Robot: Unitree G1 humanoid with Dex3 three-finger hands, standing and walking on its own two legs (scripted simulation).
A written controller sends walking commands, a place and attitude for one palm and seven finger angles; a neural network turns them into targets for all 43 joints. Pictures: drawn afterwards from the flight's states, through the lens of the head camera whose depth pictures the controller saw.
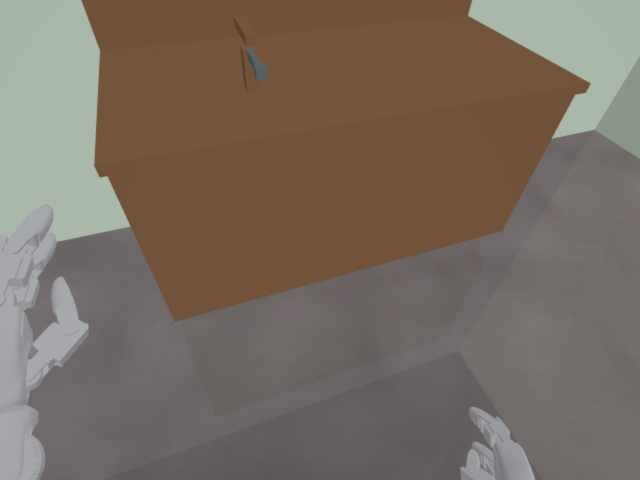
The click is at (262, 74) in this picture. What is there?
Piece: tap's lever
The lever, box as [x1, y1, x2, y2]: [253, 64, 267, 80]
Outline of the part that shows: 253,65 255,78 257,80 267,79 267,68 265,64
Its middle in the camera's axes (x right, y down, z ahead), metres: -0.14 -0.39 +0.91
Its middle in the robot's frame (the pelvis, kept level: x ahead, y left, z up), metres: +0.94 +0.20 +0.08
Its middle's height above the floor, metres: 0.85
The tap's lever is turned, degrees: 0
